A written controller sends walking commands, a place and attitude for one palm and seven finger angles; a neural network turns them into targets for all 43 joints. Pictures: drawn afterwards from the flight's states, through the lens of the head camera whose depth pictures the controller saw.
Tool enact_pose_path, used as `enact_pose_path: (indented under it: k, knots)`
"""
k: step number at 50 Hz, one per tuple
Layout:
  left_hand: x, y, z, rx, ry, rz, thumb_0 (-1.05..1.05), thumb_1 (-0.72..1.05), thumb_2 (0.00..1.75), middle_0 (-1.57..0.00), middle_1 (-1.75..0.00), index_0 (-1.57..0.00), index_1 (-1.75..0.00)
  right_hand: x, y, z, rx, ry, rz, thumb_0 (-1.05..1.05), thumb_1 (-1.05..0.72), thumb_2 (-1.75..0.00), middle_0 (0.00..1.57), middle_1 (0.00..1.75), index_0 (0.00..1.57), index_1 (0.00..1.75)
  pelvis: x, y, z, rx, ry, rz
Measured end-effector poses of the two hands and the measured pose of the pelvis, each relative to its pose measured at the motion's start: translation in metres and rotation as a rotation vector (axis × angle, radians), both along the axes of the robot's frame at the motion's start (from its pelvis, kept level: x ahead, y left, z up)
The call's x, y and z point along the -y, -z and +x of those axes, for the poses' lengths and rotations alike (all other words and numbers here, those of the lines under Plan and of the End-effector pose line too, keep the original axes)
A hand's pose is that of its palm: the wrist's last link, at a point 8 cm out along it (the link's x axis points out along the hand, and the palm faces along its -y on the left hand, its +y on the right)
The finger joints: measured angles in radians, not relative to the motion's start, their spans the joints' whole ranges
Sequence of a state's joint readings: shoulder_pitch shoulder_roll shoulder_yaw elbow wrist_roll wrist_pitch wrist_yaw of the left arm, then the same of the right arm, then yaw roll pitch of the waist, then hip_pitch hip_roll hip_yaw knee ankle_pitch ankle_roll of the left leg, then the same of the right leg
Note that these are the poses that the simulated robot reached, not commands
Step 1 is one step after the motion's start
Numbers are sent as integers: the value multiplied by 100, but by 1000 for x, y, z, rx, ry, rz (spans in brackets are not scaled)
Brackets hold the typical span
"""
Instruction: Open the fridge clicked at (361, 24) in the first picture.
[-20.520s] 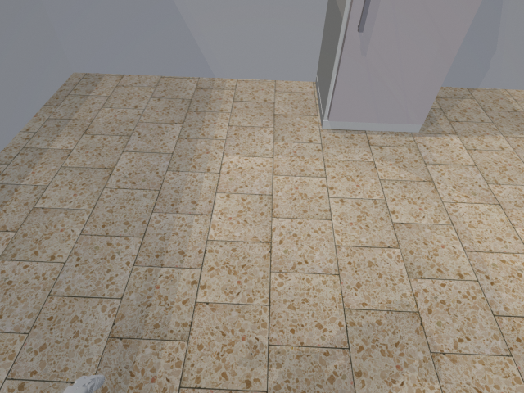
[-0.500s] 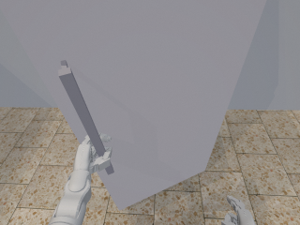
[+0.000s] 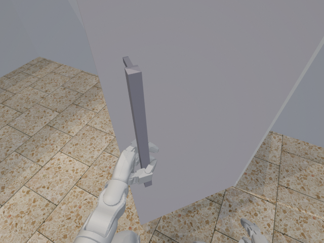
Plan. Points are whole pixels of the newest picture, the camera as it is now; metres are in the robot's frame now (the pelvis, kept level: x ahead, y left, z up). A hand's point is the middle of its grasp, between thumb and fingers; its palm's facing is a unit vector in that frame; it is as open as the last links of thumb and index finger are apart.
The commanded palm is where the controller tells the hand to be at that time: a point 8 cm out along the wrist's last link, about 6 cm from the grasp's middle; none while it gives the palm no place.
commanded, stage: walk backward, drawing the door open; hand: left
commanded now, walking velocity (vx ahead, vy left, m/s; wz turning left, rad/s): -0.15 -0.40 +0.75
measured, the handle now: (140, 138) +0.34 +0.06 +0.10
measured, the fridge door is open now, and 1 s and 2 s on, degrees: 48 87 93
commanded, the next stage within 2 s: stop walking and hold the door back in 0.82 s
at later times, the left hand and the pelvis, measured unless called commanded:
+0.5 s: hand out of the picture +0.13 -0.09 +0.03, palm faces +0.03 -1.00 -0.09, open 6.3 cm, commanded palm +0.10 -0.04 +0.03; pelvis -0.12 -0.19 -0.02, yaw +23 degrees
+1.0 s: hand out of the picture +0.05 -0.24 +0.04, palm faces +0.45 -0.89 -0.11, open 6.3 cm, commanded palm +0.03 -0.17 +0.02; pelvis -0.13 -0.44 -0.01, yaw +46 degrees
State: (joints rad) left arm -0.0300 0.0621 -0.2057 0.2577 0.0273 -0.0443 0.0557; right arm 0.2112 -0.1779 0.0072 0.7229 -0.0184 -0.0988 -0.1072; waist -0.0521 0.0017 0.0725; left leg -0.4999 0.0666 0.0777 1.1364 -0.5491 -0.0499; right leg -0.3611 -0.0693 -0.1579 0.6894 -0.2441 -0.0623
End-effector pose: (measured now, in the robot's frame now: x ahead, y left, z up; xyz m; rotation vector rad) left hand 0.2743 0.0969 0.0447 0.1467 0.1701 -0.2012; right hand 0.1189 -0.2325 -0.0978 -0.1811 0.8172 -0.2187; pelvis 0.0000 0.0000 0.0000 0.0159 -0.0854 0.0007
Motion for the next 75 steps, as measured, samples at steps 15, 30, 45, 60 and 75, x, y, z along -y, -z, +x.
enact_pose_path:
  k: [15, 30, 45, 60, 75]
  knots:
    - [75, 3, -111, 44, -165, -32, 2, 65, 75, -27, -126, -37, -139, 68, 7, 9, 60, -285, 33, 1, -91, -90, 20, 30, 20, 30, 116, 15, -78, -1, -248, -7]
    - [164, 2, -194, 45, -330, -37, 3, 66, 77, -25, -123, -34, -136, 141, 8, -16, -8, -560, 68, 1, -90, -90, 20, 30, 20, 30, 246, 10, -117, -37, -485, -35]
    - [263, 3, -253, 71, -553, -22, 3, 63, 80, -29, -124, -33, -138, 230, 8, 6, 24, -782, 48, 1, -91, -90, 20, 30, 20, 30, 388, 14, -135, 2, -716, -50]
    - [333, -7, -275, -58, -798, -27, 4, 62, 79, -30, -120, -43, -140, 316, -14, 12, 12, -937, -19, 1, -91, -90, 20, 30, 20, 30, 508, -9, -149, -65, -882, 4]
    - [345, -13, -275, -126, -919, -36, 5, 63, 79, -31, -118, -50, -140, 480, 37, -62, -317, -826, -124, 1, -91, -90, 20, 30, 20, 30, 590, -2, -168, -9, -912, 18]
